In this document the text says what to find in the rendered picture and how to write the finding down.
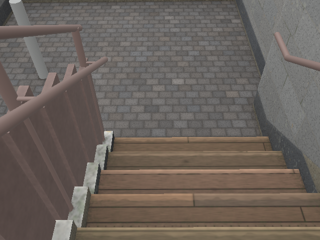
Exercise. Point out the stairs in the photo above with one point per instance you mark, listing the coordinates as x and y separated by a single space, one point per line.
200 188

